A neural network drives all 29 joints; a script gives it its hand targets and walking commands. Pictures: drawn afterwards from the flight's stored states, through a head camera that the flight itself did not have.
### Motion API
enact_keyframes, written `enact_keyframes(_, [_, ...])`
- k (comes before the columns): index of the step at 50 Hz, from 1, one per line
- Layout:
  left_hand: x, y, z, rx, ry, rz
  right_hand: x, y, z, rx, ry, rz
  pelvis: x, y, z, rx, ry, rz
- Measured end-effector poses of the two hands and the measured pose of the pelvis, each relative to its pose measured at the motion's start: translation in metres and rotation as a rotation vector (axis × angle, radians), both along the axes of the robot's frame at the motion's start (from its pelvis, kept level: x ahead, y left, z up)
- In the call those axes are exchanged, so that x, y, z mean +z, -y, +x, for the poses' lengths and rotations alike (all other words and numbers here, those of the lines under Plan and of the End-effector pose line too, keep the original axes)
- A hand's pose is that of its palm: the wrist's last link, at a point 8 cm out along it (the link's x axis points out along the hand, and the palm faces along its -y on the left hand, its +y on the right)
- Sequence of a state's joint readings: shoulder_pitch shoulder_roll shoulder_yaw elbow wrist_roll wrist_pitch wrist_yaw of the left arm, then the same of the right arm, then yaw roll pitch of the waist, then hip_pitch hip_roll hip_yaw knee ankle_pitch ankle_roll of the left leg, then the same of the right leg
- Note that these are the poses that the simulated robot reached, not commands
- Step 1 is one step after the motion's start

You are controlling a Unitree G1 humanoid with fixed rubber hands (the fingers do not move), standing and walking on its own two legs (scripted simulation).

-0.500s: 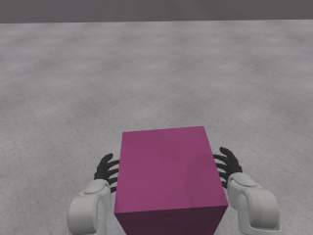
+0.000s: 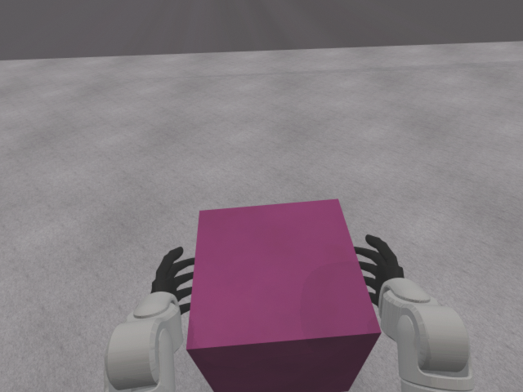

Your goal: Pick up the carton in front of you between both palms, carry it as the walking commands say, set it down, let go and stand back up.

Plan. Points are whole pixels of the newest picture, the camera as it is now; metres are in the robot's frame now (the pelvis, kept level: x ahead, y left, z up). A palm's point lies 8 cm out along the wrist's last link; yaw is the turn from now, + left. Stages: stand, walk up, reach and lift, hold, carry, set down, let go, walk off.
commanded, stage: carry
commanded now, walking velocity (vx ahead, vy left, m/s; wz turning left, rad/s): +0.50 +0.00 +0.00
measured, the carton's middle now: (277, 304) +0.29 +0.00 +0.03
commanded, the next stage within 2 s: none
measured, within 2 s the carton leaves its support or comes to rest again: neither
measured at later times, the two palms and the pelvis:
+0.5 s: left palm (205, 172) +0.56 +0.13 +0.10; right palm (348, 163) +0.56 -0.17 +0.10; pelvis +0.30 -0.02 +0.01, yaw +0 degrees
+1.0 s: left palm (223, 108) +0.90 +0.11 +0.08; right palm (323, 102) +0.91 -0.18 +0.08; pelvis +0.65 -0.04 -0.02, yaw +1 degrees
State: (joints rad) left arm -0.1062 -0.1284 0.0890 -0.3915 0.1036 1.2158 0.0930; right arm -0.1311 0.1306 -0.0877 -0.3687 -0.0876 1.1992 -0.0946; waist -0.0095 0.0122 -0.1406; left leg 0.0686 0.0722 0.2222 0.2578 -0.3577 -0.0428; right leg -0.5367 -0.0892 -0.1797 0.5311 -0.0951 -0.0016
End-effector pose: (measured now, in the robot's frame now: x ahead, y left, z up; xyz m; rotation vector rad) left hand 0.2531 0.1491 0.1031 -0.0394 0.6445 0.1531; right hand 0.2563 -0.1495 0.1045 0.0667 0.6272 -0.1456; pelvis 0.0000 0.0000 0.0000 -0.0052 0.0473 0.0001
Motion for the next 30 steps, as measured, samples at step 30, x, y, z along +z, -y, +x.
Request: enact_keyframes(30, [-0.023, 0.003, 0.387, -0.023, -0.042, -0.038, -0.012, 0.003, 0.380, -0.025, -0.041, -0.036, -0.009, -0.002, 0.375, -0.023, -0.026, 0.024])
